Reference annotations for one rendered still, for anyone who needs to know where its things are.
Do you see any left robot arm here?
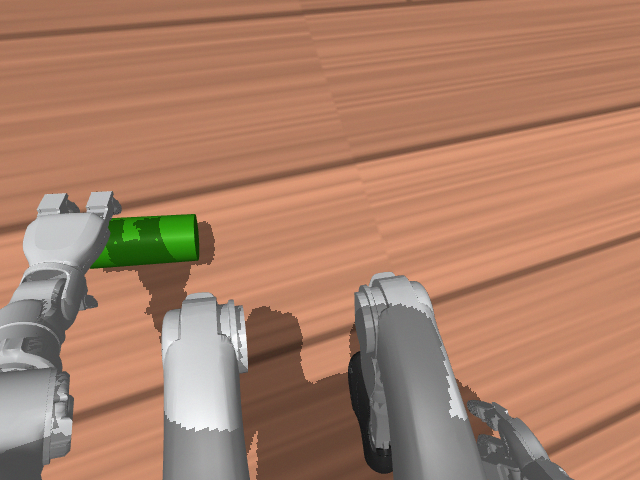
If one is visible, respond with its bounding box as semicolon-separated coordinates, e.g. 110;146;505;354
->
0;262;86;480

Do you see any right robot arm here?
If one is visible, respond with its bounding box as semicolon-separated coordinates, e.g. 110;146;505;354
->
520;460;574;480

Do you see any right robot foot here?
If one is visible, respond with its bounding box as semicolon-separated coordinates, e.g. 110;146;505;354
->
348;351;393;474

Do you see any bottle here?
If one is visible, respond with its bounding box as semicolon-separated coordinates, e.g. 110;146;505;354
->
89;214;199;269

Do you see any left robot hand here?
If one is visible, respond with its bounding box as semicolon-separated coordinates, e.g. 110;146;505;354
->
23;191;122;311

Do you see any right robot hand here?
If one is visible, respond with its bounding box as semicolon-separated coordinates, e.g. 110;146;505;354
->
467;400;551;480

